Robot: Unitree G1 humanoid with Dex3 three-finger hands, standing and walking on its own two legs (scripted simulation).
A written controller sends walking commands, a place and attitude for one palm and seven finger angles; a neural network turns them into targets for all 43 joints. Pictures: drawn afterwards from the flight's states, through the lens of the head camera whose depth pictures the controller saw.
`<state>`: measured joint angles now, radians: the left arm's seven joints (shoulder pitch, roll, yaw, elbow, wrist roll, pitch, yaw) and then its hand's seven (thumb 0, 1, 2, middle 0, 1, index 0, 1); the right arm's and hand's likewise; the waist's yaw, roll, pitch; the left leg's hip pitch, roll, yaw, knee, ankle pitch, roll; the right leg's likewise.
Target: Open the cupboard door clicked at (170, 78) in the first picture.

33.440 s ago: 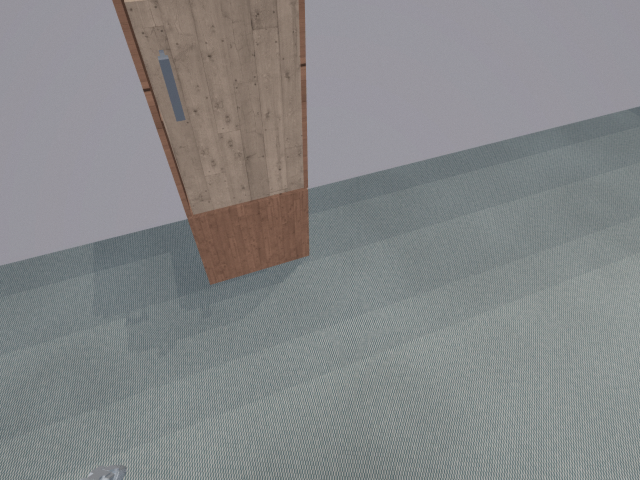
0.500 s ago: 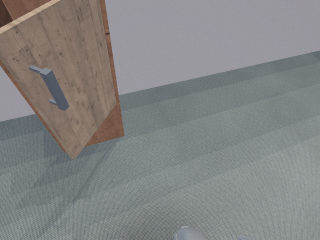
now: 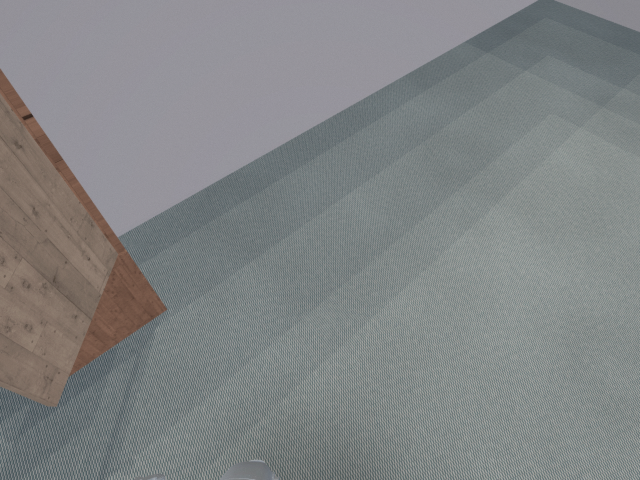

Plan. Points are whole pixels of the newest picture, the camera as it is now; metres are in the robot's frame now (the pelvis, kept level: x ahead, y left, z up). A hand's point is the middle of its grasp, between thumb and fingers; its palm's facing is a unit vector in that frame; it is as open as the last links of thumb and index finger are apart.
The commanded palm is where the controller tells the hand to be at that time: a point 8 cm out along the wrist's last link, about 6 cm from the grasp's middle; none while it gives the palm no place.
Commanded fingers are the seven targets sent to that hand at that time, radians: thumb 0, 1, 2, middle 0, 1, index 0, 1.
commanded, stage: walk to a spot facing it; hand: left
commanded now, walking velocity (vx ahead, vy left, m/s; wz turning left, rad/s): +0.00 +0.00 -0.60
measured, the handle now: out of the picture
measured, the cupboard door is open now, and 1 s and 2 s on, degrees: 46 46 46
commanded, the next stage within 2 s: turn to face it in 1.54 s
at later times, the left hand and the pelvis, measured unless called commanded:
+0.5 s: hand (230, 443) +0.18 +0.14 -0.15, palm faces -0.27 -0.93 -0.25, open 7.4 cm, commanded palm none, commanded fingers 0.00 0.90 0.90 -0.20 -0.30 -0.20 -0.30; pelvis +0.06 -0.04 +0.00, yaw -18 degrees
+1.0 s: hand (337, 279) +0.45 -0.01 -0.15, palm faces -0.57 -0.79 -0.20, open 7.4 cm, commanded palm none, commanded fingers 0.00 0.90 0.90 -0.20 -0.30 -0.20 -0.30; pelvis +0.24 -0.10 +0.01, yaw -35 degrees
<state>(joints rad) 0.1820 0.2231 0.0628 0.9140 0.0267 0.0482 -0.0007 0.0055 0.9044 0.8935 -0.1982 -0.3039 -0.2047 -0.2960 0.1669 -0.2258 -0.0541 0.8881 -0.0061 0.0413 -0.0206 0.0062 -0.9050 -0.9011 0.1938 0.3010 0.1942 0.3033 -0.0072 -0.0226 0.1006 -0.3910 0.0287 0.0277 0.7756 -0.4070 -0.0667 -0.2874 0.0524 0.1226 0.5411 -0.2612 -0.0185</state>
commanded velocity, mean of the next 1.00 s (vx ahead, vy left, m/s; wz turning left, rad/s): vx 0.30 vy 0.00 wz -0.51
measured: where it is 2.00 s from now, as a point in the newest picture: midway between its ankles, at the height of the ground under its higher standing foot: (449, 358)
